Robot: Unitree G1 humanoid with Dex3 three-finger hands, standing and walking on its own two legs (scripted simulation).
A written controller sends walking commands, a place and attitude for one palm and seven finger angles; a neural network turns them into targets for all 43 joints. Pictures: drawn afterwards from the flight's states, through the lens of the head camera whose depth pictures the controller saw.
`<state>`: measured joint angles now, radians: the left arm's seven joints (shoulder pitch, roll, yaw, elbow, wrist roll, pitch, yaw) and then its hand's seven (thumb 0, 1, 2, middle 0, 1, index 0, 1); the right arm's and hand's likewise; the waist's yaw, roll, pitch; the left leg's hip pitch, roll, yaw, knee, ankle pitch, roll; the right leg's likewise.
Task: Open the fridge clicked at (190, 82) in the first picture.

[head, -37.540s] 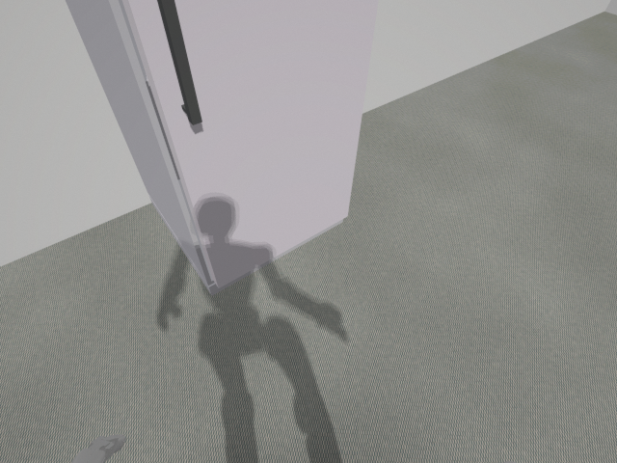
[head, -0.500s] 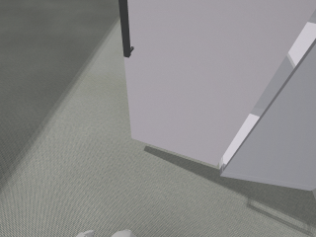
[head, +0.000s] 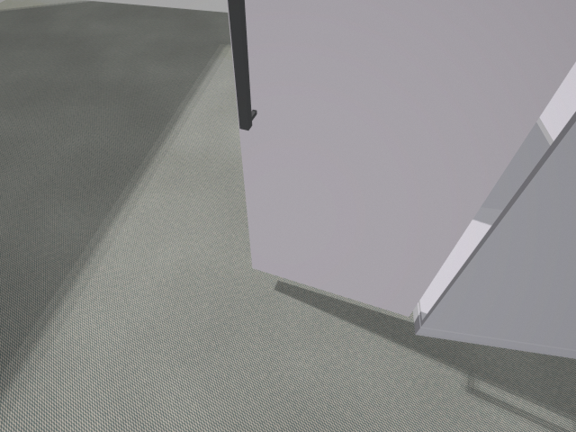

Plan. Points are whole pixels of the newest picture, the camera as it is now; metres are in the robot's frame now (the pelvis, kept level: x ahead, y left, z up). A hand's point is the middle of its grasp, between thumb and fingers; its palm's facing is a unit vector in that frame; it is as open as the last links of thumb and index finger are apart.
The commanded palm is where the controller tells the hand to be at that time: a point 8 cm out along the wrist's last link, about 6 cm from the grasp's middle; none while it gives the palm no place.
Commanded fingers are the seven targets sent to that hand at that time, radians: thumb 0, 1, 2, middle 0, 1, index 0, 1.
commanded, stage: let the arm hang, fingers relaxed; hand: left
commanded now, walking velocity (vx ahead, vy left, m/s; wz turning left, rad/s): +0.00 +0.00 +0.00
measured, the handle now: (244, 43) +0.75 +0.13 +0.19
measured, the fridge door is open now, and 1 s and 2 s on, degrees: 80 80 80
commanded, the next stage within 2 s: look to check the result in 0.30 s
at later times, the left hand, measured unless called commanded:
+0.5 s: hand out of the picture +0.03 +0.18 -0.18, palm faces +0.00 -0.98 -0.21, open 7.4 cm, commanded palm none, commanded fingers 0.00 0.90 0.90 -0.20 -0.30 -0.20 -0.30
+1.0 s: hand out of the picture +0.06 +0.19 -0.17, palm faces -0.01 -0.97 -0.25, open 7.4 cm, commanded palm none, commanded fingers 0.00 0.90 0.90 -0.20 -0.30 -0.20 -0.30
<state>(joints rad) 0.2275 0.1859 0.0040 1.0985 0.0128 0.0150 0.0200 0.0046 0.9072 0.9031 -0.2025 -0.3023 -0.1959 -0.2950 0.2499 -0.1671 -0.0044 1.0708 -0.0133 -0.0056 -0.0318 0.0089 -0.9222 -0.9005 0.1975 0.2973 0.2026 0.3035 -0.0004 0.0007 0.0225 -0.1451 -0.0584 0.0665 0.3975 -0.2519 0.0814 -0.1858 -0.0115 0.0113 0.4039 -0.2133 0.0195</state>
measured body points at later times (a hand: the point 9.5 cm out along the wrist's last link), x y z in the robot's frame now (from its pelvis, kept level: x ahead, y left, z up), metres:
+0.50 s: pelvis +0.01 -0.01 +0.00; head +0.03 +0.00 +0.45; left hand +0.03 +0.23 -0.16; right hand +0.00 -0.24 -0.16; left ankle -0.02 +0.06 -0.74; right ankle +0.00 -0.14 -0.74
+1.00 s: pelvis +0.00 -0.02 +0.00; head +0.02 -0.02 +0.45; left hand +0.06 +0.24 -0.15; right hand +0.04 -0.28 -0.14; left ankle -0.02 +0.06 -0.74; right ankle +0.00 -0.14 -0.74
